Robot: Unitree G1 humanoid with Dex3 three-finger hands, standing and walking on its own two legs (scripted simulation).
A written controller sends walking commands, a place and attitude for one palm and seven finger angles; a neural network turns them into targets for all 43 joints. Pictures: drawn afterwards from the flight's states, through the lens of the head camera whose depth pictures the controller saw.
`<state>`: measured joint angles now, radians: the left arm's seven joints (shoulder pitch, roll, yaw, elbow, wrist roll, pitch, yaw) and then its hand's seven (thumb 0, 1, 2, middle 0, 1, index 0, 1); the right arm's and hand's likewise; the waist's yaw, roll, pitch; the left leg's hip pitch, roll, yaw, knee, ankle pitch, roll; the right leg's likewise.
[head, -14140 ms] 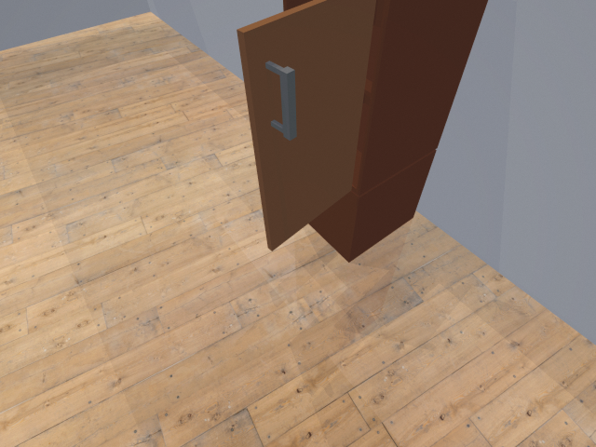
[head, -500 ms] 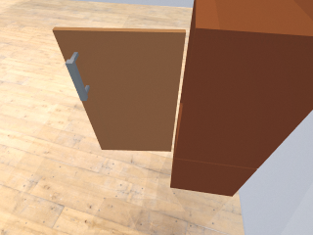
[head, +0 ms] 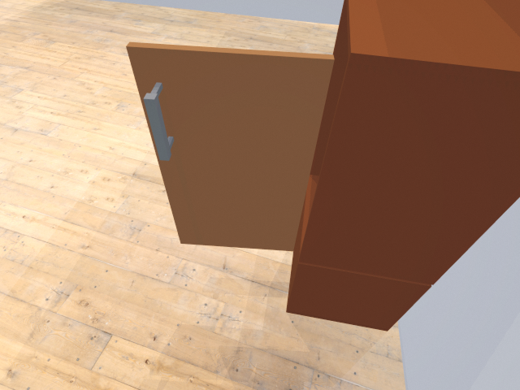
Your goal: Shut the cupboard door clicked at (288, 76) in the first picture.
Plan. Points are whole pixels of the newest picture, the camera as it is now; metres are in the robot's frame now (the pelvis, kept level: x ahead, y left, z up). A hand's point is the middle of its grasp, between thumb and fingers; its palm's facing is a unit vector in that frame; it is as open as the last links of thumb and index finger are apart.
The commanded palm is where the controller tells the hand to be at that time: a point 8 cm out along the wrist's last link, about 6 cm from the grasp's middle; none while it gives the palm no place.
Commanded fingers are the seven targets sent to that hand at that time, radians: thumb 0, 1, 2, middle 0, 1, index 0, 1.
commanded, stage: shuffle to correct the standing spot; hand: left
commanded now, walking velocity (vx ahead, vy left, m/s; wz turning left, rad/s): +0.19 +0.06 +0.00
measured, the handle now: (161, 123) +0.54 +0.23 +0.12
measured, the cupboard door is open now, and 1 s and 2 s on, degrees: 97 97 97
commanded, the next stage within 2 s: come to a stop and stand still in 0.26 s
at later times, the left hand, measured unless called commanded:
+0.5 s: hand out of the picture +0.14 +0.20 -0.17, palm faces +0.01 -0.98 -0.18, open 7.3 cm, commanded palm none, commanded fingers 0.00 0.90 0.90 -0.20 -0.30 -0.20 -0.30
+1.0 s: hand out of the picture +0.13 +0.25 -0.18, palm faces +0.04 -0.97 -0.22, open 7.3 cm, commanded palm none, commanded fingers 0.00 0.90 0.90 -0.20 -0.30 -0.20 -0.30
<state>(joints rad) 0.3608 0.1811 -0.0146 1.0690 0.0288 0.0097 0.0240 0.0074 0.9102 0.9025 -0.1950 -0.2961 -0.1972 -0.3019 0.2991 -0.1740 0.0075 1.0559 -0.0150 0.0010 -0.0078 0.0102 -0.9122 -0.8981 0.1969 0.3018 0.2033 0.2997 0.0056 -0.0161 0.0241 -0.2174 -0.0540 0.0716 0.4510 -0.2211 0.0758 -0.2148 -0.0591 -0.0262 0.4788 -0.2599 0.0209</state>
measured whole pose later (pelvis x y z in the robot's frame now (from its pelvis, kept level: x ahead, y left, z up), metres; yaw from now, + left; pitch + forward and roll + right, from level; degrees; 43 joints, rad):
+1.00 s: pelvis +0.07 +0.06 -0.02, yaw +0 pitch -4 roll +0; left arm 0.25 0.18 0.02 0.97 0.02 0.07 0.04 0.01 0.92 0.90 -0.20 -0.30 -0.20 -0.30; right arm 0.24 -0.18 -0.05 0.91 -0.02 0.02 -0.02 0.01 -0.91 -0.90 0.19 0.30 0.20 0.30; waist 0.00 -0.01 0.02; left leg -0.25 0.00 0.08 0.66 -0.33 0.04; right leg -0.39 -0.05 -0.01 0.73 -0.37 -0.01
